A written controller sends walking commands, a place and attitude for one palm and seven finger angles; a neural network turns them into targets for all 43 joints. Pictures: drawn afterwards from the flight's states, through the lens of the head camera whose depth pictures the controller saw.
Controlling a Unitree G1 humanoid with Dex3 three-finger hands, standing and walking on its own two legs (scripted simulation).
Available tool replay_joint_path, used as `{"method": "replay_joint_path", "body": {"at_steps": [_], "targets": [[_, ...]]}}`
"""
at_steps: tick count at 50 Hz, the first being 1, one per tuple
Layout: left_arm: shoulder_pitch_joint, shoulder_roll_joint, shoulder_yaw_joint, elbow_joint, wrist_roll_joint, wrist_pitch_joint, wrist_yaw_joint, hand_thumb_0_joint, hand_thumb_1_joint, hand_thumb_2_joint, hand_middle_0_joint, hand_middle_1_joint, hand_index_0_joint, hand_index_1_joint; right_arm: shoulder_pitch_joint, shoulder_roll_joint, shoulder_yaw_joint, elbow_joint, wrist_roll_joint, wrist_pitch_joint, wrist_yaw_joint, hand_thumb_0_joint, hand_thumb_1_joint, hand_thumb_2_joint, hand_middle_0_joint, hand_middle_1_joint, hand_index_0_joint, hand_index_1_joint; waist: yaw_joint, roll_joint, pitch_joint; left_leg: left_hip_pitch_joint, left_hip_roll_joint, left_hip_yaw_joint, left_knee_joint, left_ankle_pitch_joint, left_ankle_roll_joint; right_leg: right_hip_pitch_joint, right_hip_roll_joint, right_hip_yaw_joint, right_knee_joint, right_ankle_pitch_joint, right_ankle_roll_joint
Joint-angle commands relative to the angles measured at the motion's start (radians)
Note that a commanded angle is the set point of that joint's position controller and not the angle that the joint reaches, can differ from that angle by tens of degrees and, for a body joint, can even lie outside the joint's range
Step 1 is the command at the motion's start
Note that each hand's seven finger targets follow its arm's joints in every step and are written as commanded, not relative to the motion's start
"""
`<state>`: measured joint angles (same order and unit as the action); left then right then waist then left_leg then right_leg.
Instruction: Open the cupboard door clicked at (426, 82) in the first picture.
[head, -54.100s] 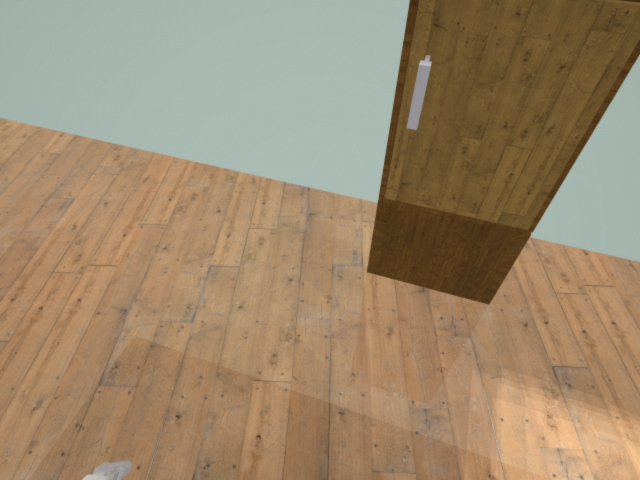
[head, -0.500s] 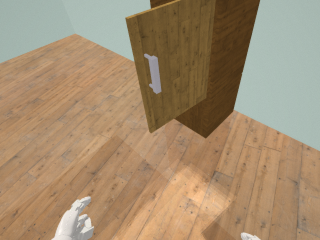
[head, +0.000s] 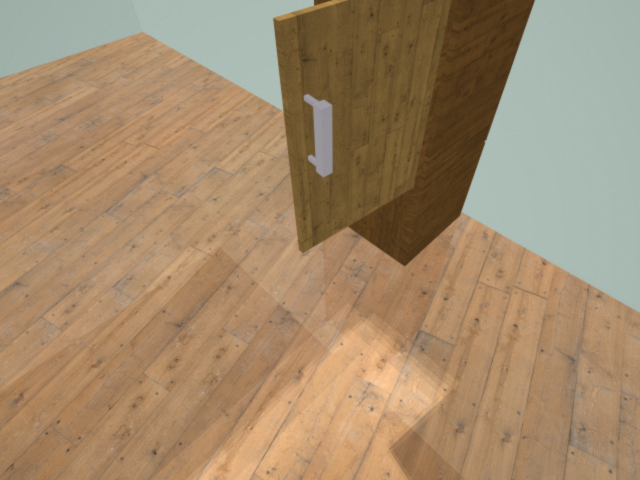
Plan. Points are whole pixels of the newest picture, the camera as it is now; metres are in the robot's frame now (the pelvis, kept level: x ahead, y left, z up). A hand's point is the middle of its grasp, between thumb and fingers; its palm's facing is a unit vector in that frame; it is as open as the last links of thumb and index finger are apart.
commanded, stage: let the arm hang, fingers relaxed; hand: left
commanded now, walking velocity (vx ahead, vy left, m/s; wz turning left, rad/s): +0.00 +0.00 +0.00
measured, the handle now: (316, 135) +0.73 +0.05 +0.02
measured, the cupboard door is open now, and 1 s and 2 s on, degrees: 83 83 83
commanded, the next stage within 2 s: look to check the result in 0.40 s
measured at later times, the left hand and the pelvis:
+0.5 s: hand out of the picture +0.04 +0.19 -0.17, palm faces +0.00 -0.97 -0.24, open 7.4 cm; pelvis +0.01 +0.01 +0.00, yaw -1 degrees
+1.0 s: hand out of the picture +0.08 +0.21 -0.16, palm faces -0.01 -0.95 -0.30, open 7.4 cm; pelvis +0.03 +0.00 +0.00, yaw -1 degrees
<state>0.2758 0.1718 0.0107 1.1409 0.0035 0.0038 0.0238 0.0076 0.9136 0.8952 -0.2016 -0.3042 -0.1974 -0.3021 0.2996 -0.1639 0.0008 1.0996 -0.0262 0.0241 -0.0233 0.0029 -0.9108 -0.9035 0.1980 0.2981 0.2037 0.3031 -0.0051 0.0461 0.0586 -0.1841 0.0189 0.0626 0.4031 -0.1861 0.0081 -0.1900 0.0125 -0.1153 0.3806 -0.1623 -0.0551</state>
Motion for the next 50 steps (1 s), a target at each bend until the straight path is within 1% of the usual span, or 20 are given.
{"method": "replay_joint_path", "body": {"at_steps": [1, 3, 5, 6, 7, 11, 13, 14, 18, 20, 22, 23, 26, 31, 34, 36, 40, 43, 47, 50], "targets": [[-0.001, 0.118, 0.022, -0.02, 0.004, -0.019, 0.007, 0.0, 0.9, 0.9, -0.2, -0.3, -0.2, -0.3, 0.067, -0.079, -0.017, -0.005, 0.002, -0.013, -0.005, 0.0, -0.9, -0.9, 0.2, 0.3, 0.2, 0.3, -0.006, -0.044, 0.057, -0.055, 0.081, -0.087, -0.11, -0.094, 0.023, -0.037, -0.129, 0.151, -0.132, -0.177, 0.0], [-0.001, 0.113, 0.022, -0.016, 0.004, -0.02, 0.008, 0.0, 0.9, 0.9, -0.2, -0.3, -0.2, -0.3, 0.066, -0.081, -0.016, -0.001, 0.0, -0.015, -0.005, 0.0, -0.9, -0.9, 0.2, 0.3, 0.2, 0.3, -0.005, -0.048, 0.05, -0.054, 0.079, -0.09, -0.115, -0.094, 0.023, -0.03, -0.127, 0.156, -0.126, -0.17, 0.0], [-0.003, 0.117, 0.024, -0.015, 0.005, -0.021, 0.01, 0.0, 0.9, 0.9, -0.2, -0.3, -0.2, -0.3, 0.068, -0.084, -0.017, 0.003, 0.001, -0.018, -0.006, 0.0, -0.9, -0.9, 0.2, 0.3, 0.2, 0.3, -0.003, -0.027, 0.032, -0.047, 0.081, -0.091, -0.117, -0.078, 0.023, -0.015, -0.127, 0.152, -0.112, -0.139, 0.0], [-0.007, 0.11, 0.023, -0.013, 0.004, -0.02, 0.01, 0.0, 0.9, 0.9, -0.2, -0.3, -0.2, -0.3, 0.063, -0.074, -0.014, 0.008, 0.0, -0.02, -0.005, 0.0, -0.9, -0.9, 0.2, 0.3, 0.2, 0.3, -0.002, -0.02, 0.026, -0.049, 0.085, -0.094, -0.126, -0.071, 0.024, -0.004, -0.127, 0.149, -0.102, -0.115, 0.0], [-0.006, 0.107, 0.022, -0.012, 0.004, -0.022, 0.01, 0.0, 0.9, 0.9, -0.2, -0.3, -0.2, -0.3, 0.059, -0.074, -0.014, 0.009, 0.001, -0.022, -0.006, 0.0, -0.9, -0.9, 0.2, 0.3, 0.2, 0.3, -0.001, -0.029, 0.022, -0.048, 0.087, -0.096, -0.129, -0.058, 0.023, 0.005, -0.126, 0.148, -0.096, -0.091, 0.002], [-0.013, 0.103, 0.024, -0.011, 0.005, -0.024, 0.011, 0.0, 0.9, 0.9, -0.2, -0.3, -0.2, -0.3, 0.052, -0.075, -0.014, 0.012, 0.002, -0.028, -0.007, 0.0, -0.9, -0.9, 0.2, 0.3, 0.2, 0.3, 0.001, -0.029, 0.023, -0.042, 0.092, -0.099, -0.134, -0.02, 0.022, 0.014, -0.127, 0.141, -0.081, -0.045, 0.003], [-0.015, 0.103, 0.022, -0.01, 0.004, -0.024, 0.011, 0.0, 0.9, 0.9, -0.2, -0.3, -0.2, -0.3, 0.05, -0.075, -0.013, 0.017, 0.002, -0.028, -0.008, 0.0, -0.9, -0.9, 0.2, 0.3, 0.2, 0.3, 0.001, -0.022, 0.025, -0.042, 0.093, -0.098, -0.136, -0.014, 0.02, 0.018, -0.127, 0.14, -0.078, -0.035, 0.004], [-0.016, 0.103, 0.022, -0.008, 0.004, -0.024, 0.011, 0.0, 0.9, 0.9, -0.2, -0.3, -0.2, -0.3, 0.047, -0.075, -0.013, 0.019, 0.002, -0.028, -0.008, 0.0, -0.9, -0.9, 0.2, 0.3, 0.2, 0.3, 0.002, -0.023, 0.037, -0.042, 0.092, -0.095, -0.138, -0.016, 0.019, 0.012, -0.127, 0.142, -0.079, -0.036, 0.004], [-0.019, 0.109, 0.024, -0.01, 0.004, -0.027, 0.011, 0.0, 0.9, 0.9, -0.2, -0.3, -0.2, -0.3, 0.047, -0.082, -0.015, 0.021, 0.003, -0.03, -0.008, 0.0, -0.9, -0.9, 0.2, 0.3, 0.2, 0.3, -0.001, -0.04, 0.022, -0.024, 0.092, -0.097, -0.134, 0.006, 0.021, 0.018, -0.129, 0.143, -0.079, -0.023, 0.004], [-0.02, 0.12, 0.026, -0.013, 0.005, -0.029, 0.012, 0.0, 0.9, 0.9, -0.2, -0.3, -0.2, -0.3, 0.038, -0.095, -0.018, 0.019, 0.005, -0.029, -0.008, 0.0, -0.9, -0.9, 0.2, 0.3, 0.2, 0.3, 0.0, -0.04, 0.018, -0.011, 0.091, -0.094, -0.126, 0.018, 0.022, 0.017, -0.13, 0.143, -0.081, -0.018, 0.003], [-0.027, 0.122, 0.027, -0.014, 0.005, -0.029, 0.011, 0.0, 0.9, 0.9, -0.2, -0.3, -0.2, -0.3, 0.033, -0.095, -0.018, 0.022, 0.004, -0.03, -0.008, 0.0, -0.9, -0.9, 0.2, 0.3, 0.2, 0.3, -0.002, -0.042, 0.016, -0.009, 0.092, -0.095, -0.13, 0.012, 0.022, 0.019, -0.132, 0.142, -0.083, -0.023, 0.004], [-0.026, 0.125, 0.028, -0.013, 0.005, -0.031, 0.011, 0.0, 0.9, 0.9, -0.2, -0.3, -0.2, -0.3, 0.03, -0.1, -0.02, 0.022, 0.004, -0.031, -0.008, 0.0, -0.9, -0.9, 0.2, 0.3, 0.2, 0.3, -0.003, -0.044, 0.001, 0.002, 0.092, -0.093, -0.126, 0.025, 0.022, 0.025, -0.133, 0.146, -0.084, -0.009, 0.002], [-0.033, 0.133, 0.027, -0.012, 0.005, -0.031, 0.011, 0.0, 0.9, 0.9, -0.2, -0.3, -0.2, -0.3, 0.015, -0.11, -0.02, 0.022, 0.005, -0.031, -0.009, 0.0, -0.9, -0.9, 0.2, 0.3, 0.2, 0.3, -0.005, -0.023, 0.012, 0.006, 0.096, -0.095, -0.129, 0.019, 0.023, 0.014, -0.131, 0.149, -0.086, -0.016, 0.0], [-0.041, 0.153, 0.03, -0.014, 0.006, -0.036, 0.009, 0.0, 0.9, 0.9, -0.2, -0.3, -0.2, -0.3, -0.007, -0.138, -0.025, 0.015, 0.007, -0.034, -0.009, 0.0, -0.9, -0.9, 0.2, 0.3, 0.2, 0.3, -0.006, -0.036, -0.017, 0.034, 0.101, -0.096, -0.124, 0.046, 0.024, 0.028, -0.136, 0.151, -0.089, 0.014, -0.001], [-0.053, 0.165, 0.03, -0.013, 0.005, -0.036, 0.008, 0.0, 0.9, 0.9, -0.2, -0.3, -0.2, -0.3, -0.022, -0.152, -0.025, 0.016, 0.007, -0.032, -0.008, 0.0, -0.9, -0.9, 0.2, 0.3, 0.2, 0.3, -0.008, -0.045, -0.001, 0.033, 0.1, -0.094, -0.128, 0.029, 0.022, 0.019, -0.135, 0.156, -0.1, -0.003, -0.001], [-0.059, 0.175, 0.03, -0.013, 0.007, -0.037, 0.007, 0.0, 0.9, 0.9, -0.2, -0.3, -0.2, -0.3, -0.032, -0.162, -0.027, 0.013, 0.006, -0.032, -0.006, 0.0, -0.9, -0.9, 0.2, 0.3, 0.2, 0.3, -0.009, -0.038, 0.001, 0.039, 0.1, -0.094, -0.127, 0.032, 0.022, 0.014, -0.139, 0.158, -0.106, -0.005, -0.002], [-0.07, 0.198, 0.033, -0.017, 0.007, -0.042, 0.007, 0.0, 0.9, 0.9, -0.2, -0.3, -0.2, -0.3, -0.055, -0.185, -0.03, 0.008, 0.008, -0.033, -0.005, 0.0, -0.9, -0.9, 0.2, 0.3, 0.2, 0.3, -0.007, -0.041, -0.024, 0.056, 0.101, -0.095, -0.121, 0.069, 0.022, 0.037, -0.141, 0.161, -0.106, 0.049, -0.002], [-0.091, 0.213, 0.033, -0.019, 0.005, -0.043, 0.005, 0.0, 0.9, 0.9, -0.2, -0.3, -0.2, -0.3, -0.074, -0.199, -0.029, 0.008, 0.006, -0.033, -0.003, 0.0, -0.9, -0.9, 0.2, 0.3, 0.2, 0.3, -0.008, -0.034, -0.016, 0.051, 0.103, -0.096, -0.129, 0.062, 0.019, 0.043, -0.145, 0.163, -0.114, 0.046, -0.002], [-0.111, 0.232, 0.035, -0.022, 0.006, -0.045, 0.004, 0.0, 0.9, 0.9, -0.2, -0.3, -0.2, -0.3, -0.095, -0.219, -0.029, 0.004, 0.006, -0.033, -0.001, 0.0, -0.9, -0.9, 0.2, 0.3, 0.2, 0.3, -0.007, -0.045, -0.026, 0.059, 0.106, -0.098, -0.131, 0.073, 0.017, 0.055, -0.148, 0.163, -0.119, 0.066, 0.0], [-0.122, 0.247, 0.038, -0.031, 0.006, -0.048, 0.004, 0.0, 0.9, 0.9, -0.2, -0.3, -0.2, -0.3, -0.11, -0.237, -0.032, -0.001, 0.007, -0.035, 0.0, 0.0, -0.9, -0.9, 0.2, 0.3, 0.2, 0.3, -0.007, -0.035, -0.046, 0.073, 0.108, -0.098, -0.127, 0.102, 0.016, 0.07, -0.15, 0.163, -0.114, 0.118, -0.001]]}}
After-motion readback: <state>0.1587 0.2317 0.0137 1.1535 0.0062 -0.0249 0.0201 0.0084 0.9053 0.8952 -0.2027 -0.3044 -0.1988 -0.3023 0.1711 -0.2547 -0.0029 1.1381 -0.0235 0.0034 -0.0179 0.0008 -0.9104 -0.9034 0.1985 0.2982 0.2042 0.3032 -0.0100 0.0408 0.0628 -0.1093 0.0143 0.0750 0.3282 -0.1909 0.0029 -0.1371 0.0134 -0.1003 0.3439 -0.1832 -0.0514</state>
